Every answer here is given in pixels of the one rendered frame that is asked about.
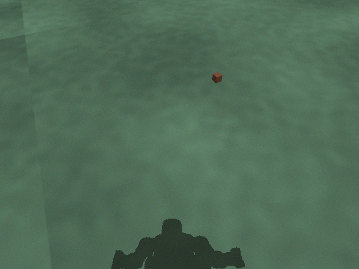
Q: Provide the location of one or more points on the cube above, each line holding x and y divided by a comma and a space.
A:
217, 77

